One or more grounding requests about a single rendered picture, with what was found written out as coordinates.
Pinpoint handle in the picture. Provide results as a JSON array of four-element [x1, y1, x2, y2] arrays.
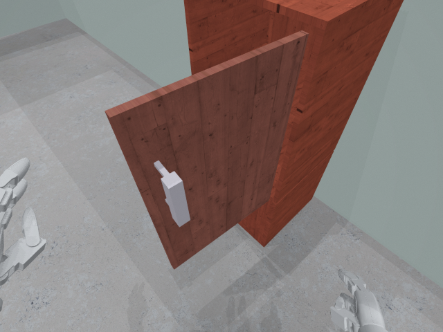
[[154, 160, 190, 227]]

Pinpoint cupboard door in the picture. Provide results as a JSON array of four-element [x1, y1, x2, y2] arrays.
[[105, 30, 309, 269]]

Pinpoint robot left hand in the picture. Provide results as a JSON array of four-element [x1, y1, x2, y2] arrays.
[[0, 157, 46, 286]]

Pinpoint robot right hand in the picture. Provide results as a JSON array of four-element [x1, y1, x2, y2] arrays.
[[331, 269, 386, 332]]

